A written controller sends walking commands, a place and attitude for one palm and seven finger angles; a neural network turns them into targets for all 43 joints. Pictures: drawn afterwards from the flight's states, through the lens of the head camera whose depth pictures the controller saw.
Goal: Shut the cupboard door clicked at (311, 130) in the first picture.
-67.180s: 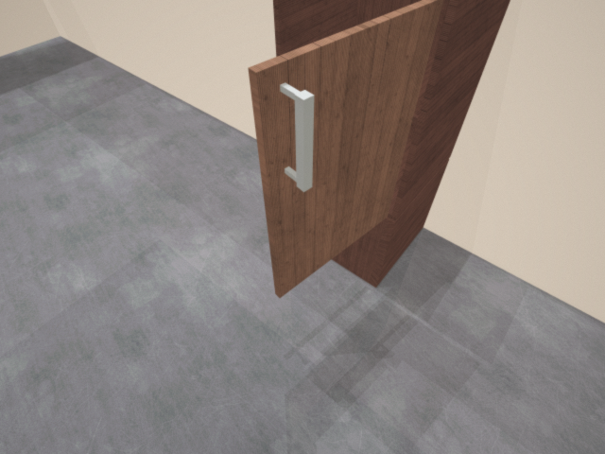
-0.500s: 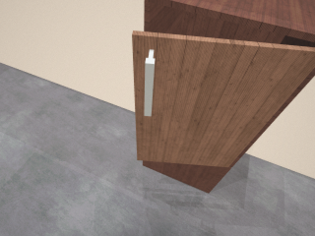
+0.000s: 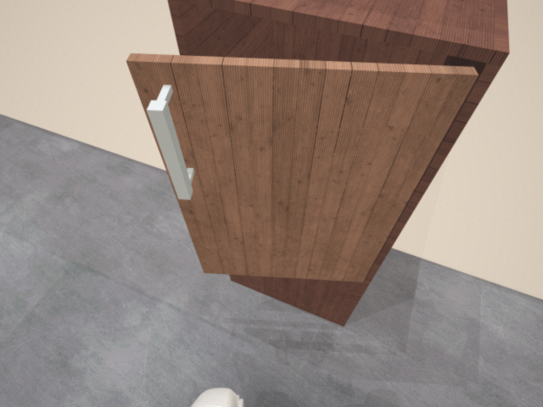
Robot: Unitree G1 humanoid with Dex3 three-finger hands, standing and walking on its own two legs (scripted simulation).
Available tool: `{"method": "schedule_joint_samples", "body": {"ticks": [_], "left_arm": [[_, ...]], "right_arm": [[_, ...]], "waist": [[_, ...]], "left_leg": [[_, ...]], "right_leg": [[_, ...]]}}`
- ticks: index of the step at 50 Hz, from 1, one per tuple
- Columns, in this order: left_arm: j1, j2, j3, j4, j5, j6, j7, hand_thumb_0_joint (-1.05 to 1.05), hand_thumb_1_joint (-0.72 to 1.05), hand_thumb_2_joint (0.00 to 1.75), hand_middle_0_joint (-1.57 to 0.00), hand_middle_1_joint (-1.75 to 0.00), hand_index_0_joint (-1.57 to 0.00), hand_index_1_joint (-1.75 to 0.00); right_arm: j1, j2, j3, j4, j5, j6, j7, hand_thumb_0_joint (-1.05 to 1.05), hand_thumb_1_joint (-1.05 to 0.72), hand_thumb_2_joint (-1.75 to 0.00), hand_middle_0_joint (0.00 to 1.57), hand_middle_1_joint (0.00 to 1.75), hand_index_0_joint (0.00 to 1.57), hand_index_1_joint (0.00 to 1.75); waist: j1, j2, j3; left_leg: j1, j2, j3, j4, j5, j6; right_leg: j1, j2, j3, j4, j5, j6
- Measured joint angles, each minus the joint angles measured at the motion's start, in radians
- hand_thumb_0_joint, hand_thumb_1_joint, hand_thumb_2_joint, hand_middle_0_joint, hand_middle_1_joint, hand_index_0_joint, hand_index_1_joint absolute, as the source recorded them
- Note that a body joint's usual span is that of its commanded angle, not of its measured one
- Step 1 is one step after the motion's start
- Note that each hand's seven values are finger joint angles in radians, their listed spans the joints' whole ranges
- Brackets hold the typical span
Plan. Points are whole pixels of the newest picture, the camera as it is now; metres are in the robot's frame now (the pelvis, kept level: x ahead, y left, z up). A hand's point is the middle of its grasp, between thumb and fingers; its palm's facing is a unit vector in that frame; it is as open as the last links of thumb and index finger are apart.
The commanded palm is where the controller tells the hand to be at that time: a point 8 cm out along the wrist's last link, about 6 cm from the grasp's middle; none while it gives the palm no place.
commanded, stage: come to a stop and stand still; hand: left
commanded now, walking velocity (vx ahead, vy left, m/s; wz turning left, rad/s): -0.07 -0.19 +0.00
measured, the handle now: (176, 147) +0.43 +0.17 +0.14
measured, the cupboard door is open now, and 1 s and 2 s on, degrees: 19 19 19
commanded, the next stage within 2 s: look again from close up in 1.00 s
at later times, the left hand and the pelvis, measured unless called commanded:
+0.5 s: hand out of the picture +0.00 +0.13 -0.16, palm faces +0.05 -0.98 -0.20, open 7.3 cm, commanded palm none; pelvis +0.00 -0.04 +0.01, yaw +0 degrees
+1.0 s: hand out of the picture -0.01 +0.10 -0.16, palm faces +0.04 -0.98 -0.17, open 7.3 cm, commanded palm none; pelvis +0.00 -0.07 +0.02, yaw +1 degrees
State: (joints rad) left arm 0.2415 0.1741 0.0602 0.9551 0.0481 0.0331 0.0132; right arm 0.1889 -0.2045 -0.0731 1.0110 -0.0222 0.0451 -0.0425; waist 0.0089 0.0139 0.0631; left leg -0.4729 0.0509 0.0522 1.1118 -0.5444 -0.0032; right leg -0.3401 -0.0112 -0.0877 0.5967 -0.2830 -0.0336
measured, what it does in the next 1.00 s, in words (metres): steps on the spot: left foot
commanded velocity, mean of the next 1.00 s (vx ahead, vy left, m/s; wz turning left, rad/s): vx -0.01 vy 0.05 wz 0.00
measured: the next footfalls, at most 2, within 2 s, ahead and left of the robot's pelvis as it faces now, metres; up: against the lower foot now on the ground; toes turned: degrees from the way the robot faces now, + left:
left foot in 0.12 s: +0.02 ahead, +0.04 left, +0.00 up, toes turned +7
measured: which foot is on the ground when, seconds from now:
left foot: up 0.00-0.10, down 0.12-1.00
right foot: down 0.00-1.00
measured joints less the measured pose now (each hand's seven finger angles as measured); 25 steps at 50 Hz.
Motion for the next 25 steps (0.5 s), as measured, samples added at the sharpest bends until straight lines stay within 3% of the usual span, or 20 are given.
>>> {"method": "schedule_joint_samples", "body": {"ticks": [2, 5, 6, 7, 10, 16, 25], "left_arm": [[0.002, 0.003, -0.004, -0.003, 0.000, 0.003, 0.006, 0.00, 0.91, 0.90, -0.20, -0.30, -0.20, -0.29], [0.004, 0.006, -0.009, -0.001, -0.011, 0.002, 0.012, 0.00, 0.91, 0.90, -0.20, -0.30, -0.20, -0.29], [0.007, 0.005, -0.012, 0.003, -0.018, -0.001, 0.013, 0.00, 0.91, 0.90, -0.20, -0.30, -0.20, -0.29], [0.006, 0.009, -0.012, 0.014, -0.024, -0.003, 0.014, 0.00, 0.91, 0.90, -0.20, -0.30, -0.20, -0.29], [0.008, 0.012, -0.011, 0.051, -0.031, -0.001, 0.027, 0.00, 0.93, 0.90, -0.20, -0.30, -0.20, -0.30], [0.013, -0.009, -0.035, 0.103, -0.027, -0.012, 0.019, 0.01, 0.95, 0.90, -0.20, -0.30, -0.20, -0.29], [0.028, -0.019, -0.051, 0.128, -0.029, -0.024, 0.022, 0.00, 0.92, 0.90, -0.20, -0.30, -0.20, -0.29]], "right_arm": [[-0.006, 0.013, 0.007, -0.008, 0.003, -0.006, 0.000, 0.00, -0.91, -0.90, 0.20, 0.29, 0.20, 0.30], [-0.008, 0.037, 0.025, -0.017, 0.004, -0.020, -0.001, 0.00, -0.91, -0.90, 0.20, 0.29, 0.20, 0.30], [-0.005, 0.043, 0.032, -0.018, 0.005, -0.028, 0.000, 0.00, -0.91, -0.90, 0.20, 0.29, 0.20, 0.30], [-0.005, 0.059, 0.037, -0.010, 0.005, -0.036, 0.000, 0.00, -0.91, -0.90, 0.20, 0.29, 0.20, 0.30], [0.012, 0.091, 0.055, 0.005, 0.002, -0.041, -0.005, 0.00, -0.92, -0.90, 0.20, 0.29, 0.20, 0.30], [0.014, 0.063, 0.057, 0.030, 0.007, -0.046, -0.014, 0.00, -0.95, -0.90, 0.20, 0.30, 0.20, 0.30], [0.012, 0.039, 0.057, 0.042, 0.009, -0.034, 0.008, 0.00, -0.94, -0.90, 0.20, 0.30, 0.20, 0.30]], "waist": [[-0.002, -0.020, -0.006], [-0.003, -0.041, -0.013], [-0.004, -0.040, -0.016], [-0.006, -0.061, -0.013], [0.009, -0.101, -0.019], [0.023, -0.056, -0.013], [0.010, -0.019, -0.007]], "left_leg": [[0.028, -0.018, 0.039, -0.086, 0.011, 0.000], [0.120, -0.035, 0.070, -0.337, 0.107, 0.003], [0.167, -0.035, 0.070, -0.444, 0.159, 0.012], [0.191, -0.042, 0.073, -0.482, 0.172, 0.044], [0.238, -0.057, 0.085, -0.527, 0.190, 0.085], [0.287, -0.075, 0.085, -0.608, 0.234, 0.077], [0.300, -0.069, 0.080, -0.677, 0.285, 0.053]], "right_leg": [[0.010, 0.013, -0.010, -0.024, 0.010, -0.012], [0.014, 0.044, -0.029, -0.026, 0.010, -0.025], [0.015, 0.058, -0.039, -0.016, 0.003, -0.027], [0.018, 0.055, -0.039, -0.003, -0.007, -0.028], [0.051, 0.038, -0.023, -0.007, -0.053, 0.008], [0.122, -0.013, 0.040, -0.078, 0.009, 0.039], [0.123, -0.003, 0.034, -0.118, 0.028, 0.016]]}}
